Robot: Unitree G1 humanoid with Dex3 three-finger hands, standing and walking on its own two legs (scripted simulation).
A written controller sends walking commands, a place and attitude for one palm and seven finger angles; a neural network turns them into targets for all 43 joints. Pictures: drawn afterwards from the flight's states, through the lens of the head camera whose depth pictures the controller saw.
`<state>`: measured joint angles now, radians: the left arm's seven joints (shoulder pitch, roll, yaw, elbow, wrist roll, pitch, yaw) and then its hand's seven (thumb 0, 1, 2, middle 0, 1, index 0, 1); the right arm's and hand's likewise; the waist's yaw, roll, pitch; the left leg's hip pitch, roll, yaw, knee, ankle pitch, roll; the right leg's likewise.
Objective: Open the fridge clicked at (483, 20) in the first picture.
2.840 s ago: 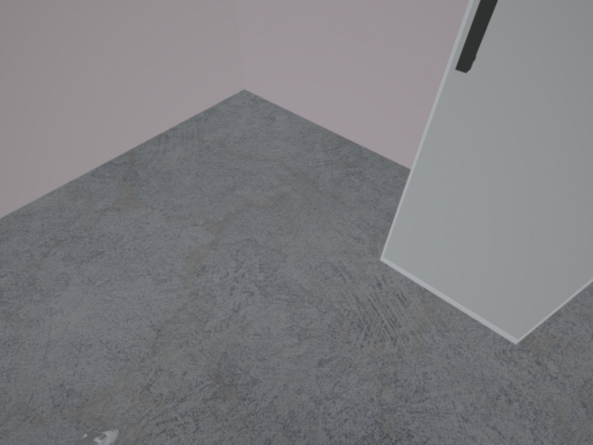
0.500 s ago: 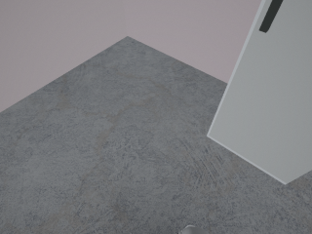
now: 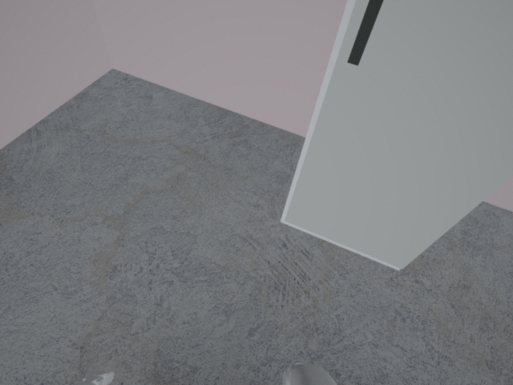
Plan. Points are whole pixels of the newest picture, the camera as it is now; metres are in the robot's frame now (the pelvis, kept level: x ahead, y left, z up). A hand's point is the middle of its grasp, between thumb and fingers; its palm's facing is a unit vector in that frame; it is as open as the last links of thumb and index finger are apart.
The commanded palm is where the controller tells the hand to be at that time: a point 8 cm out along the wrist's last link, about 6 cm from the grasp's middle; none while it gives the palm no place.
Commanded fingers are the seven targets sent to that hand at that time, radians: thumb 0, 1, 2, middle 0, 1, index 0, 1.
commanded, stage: turn to face it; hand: left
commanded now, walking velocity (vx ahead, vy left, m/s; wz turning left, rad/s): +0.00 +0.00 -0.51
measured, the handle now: out of the picture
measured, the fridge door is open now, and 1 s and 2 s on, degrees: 0 0 0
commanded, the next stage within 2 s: take the last steps up to it in 0.40 s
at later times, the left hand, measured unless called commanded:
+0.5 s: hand (178, 369) +0.16 +0.14 -0.17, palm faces -0.23 -0.95 -0.21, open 7.4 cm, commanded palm none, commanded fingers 0.00 0.90 0.90 -0.20 -0.30 -0.20 -0.30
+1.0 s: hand (206, 346) +0.20 +0.10 -0.17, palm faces -0.36 -0.92 -0.16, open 7.3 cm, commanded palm none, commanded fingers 0.00 0.90 0.90 -0.20 -0.30 -0.20 -0.30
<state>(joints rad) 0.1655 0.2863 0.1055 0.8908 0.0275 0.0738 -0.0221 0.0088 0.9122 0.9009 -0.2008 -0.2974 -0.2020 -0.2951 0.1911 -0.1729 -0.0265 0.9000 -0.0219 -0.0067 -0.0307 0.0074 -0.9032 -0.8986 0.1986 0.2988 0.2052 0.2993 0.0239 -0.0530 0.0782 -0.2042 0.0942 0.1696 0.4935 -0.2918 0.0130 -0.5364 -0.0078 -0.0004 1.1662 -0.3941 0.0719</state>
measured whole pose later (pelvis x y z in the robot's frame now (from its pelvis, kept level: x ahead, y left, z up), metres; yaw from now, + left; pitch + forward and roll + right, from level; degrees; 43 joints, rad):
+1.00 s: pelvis +0.08 -0.05 +0.00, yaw -20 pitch +1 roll +0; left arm 0.20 0.18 0.06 1.05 0.03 0.02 -0.03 0.01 0.92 0.90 -0.20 -0.30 -0.20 -0.30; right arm 0.45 -0.13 -0.04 1.12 -0.03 -0.03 -0.02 0.01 -0.90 -0.90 0.20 0.30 0.21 0.30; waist -0.06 -0.01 0.04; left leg -0.09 0.11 0.19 0.41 -0.31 -0.04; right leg -0.37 -0.07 -0.10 0.61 -0.31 0.01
